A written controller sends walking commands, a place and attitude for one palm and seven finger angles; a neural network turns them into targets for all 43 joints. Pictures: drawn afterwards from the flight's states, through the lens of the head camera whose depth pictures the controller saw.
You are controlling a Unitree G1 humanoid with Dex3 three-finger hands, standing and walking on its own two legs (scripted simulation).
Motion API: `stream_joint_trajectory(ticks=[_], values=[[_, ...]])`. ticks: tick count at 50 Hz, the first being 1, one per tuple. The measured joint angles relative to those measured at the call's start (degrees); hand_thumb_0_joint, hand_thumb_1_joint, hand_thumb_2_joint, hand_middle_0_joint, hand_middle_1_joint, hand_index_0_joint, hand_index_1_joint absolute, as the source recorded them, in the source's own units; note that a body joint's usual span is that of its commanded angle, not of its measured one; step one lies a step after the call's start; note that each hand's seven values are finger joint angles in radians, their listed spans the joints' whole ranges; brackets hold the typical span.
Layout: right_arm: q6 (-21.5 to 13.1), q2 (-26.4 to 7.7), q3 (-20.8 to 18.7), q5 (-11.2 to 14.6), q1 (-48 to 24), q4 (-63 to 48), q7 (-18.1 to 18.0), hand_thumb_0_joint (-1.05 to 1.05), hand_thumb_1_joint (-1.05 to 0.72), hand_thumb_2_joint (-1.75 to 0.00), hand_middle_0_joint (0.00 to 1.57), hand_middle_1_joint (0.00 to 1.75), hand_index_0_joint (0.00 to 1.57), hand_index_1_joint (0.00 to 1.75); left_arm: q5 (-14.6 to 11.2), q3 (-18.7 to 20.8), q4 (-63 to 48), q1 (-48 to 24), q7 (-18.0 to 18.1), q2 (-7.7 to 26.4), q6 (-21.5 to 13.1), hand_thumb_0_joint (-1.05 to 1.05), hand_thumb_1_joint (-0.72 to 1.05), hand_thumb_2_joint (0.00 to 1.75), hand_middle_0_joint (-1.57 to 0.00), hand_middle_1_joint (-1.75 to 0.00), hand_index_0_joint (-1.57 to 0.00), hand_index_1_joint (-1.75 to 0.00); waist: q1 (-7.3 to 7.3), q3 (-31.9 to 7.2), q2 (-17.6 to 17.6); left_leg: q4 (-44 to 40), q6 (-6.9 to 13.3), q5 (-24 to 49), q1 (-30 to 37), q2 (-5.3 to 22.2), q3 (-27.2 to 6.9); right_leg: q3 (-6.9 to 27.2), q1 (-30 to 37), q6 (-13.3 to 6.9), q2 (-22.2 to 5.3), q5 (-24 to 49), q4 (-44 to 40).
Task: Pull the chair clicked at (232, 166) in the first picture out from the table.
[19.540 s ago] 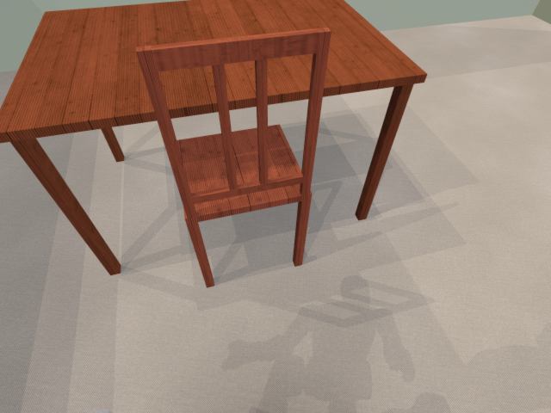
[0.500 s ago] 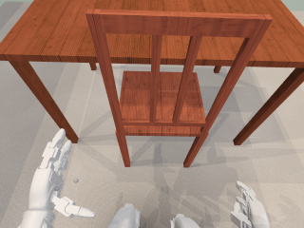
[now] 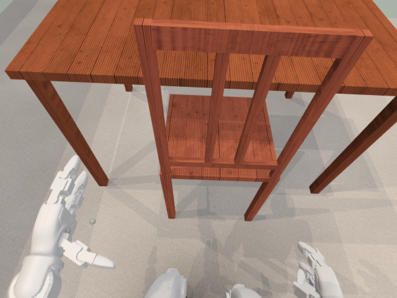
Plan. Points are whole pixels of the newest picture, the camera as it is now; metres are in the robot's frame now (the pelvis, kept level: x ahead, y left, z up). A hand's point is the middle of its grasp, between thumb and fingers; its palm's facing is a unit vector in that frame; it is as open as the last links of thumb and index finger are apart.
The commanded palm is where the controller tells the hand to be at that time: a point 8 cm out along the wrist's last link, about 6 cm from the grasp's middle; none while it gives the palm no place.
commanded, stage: raise the hand toward the chair's back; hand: left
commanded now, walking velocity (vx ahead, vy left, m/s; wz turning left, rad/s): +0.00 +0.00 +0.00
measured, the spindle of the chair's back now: (213, 119) +0.51 +0.00 +0.03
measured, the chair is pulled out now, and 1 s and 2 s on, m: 0.00 0.00 0.00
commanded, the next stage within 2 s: aim the fingers beside a spindle in 0.42 s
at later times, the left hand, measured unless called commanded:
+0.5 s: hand (100, 222) +0.24 +0.19 +0.04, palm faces +0.05 -1.00 -0.06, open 16.9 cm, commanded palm +0.22 +0.25 +0.04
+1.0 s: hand (124, 205) +0.28 +0.16 +0.02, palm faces +0.03 -1.00 -0.04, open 16.9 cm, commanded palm +0.26 +0.22 +0.02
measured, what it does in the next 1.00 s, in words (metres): stands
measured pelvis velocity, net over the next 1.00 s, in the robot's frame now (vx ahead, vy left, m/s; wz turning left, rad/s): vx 0.00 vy -0.03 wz -0.01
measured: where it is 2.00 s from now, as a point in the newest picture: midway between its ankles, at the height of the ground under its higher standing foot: outside the picture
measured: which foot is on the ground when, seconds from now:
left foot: down 0.00-1.00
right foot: down 0.00-1.00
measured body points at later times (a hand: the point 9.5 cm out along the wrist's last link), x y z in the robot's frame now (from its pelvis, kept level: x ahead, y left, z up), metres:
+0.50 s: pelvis +0.00 -0.01 +0.00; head +0.07 +0.00 +0.44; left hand +0.23 +0.25 +0.05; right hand +0.17 -0.25 -0.08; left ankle +0.04 +0.06 -0.66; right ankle -0.01 -0.11 -0.66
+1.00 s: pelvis +0.00 -0.03 -0.01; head +0.08 -0.02 +0.43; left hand +0.28 +0.22 +0.03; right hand +0.16 -0.28 -0.10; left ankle +0.04 +0.06 -0.66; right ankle -0.01 -0.11 -0.66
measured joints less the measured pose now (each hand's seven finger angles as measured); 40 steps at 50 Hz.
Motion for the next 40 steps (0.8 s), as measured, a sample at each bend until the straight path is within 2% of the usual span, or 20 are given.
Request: stream_joint_trajectory(ticks=[12,28,35,40], values=[[-0.1,-0.7,-1.0,-0.1,0.9,0.4,0.5,0.01,-0.9,-0.9,0.21,0.3,0.2,0.3,0.1,-0.1,1.0,0.3,0.5,-0.4,-1.3,-0.02,-0.5,0.3,-0.06,-0.08,-0.06,-0.08,-0.9,-0.2,-0.4,-0.4,-0.1,0.0,0.3,0.3,0.3,0.3,0.1,-0.2,0.2,0.1,-0.2],[-0.5,0.0,-0.1,0.0,-0.5,0.0,0.5,0.01,-0.9,-0.9,0.21,0.3,0.21,0.3,-0.2,-0.3,1.7,-0.1,0.0,-0.7,-1.4,-0.02,-0.5,0.3,-0.06,-0.08,-0.06,-0.08,-0.16,-0.2,0.1,-0.1,-1.0,0.1,0.1,0.4,-0.4,-0.3,-0.2,-1.1,0.5,-0.2,0.5],[-1.1,-0.5,-0.1,-0.1,-0.9,0.7,0.1,0.01,-0.9,-0.9,0.21,0.3,0.21,0.3,0.1,-0.3,5.4,-4.5,-0.7,-0.8,-1.7,-0.02,-0.5,0.3,-0.06,-0.08,-0.06,-0.08,0.04,-0.4,0.0,1.4,-1.4,-0.3,-1.7,0.6,-0.8,-0.8,-2.0,-1.6,0.6,-0.9,2.1],[-0.9,-0.6,-0.4,-0.1,-1.0,1.1,0.4,0.01,-0.9,-0.9,0.21,0.3,0.21,0.3,0.5,-0.8,6.4,-7.0,-0.3,-1.1,-1.2,-0.02,-0.5,0.3,-0.06,-0.08,-0.06,-0.08,-0.43,-0.3,-0.1,1.9,-1.6,-0.6,-2.4,0.8,-0.7,-0.7,-2.8,-1.8,0.8,-1.2,2.8]])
